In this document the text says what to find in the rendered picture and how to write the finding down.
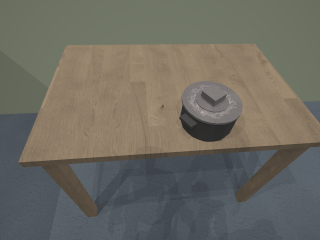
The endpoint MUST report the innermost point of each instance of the knob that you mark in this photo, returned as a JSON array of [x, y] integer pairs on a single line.
[[213, 94]]

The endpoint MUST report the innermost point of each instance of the table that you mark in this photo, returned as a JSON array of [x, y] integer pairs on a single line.
[[124, 102]]

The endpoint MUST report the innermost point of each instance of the lid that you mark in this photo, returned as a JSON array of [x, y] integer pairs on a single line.
[[225, 112]]

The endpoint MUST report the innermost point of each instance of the pot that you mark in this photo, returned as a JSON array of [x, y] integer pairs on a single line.
[[203, 131]]

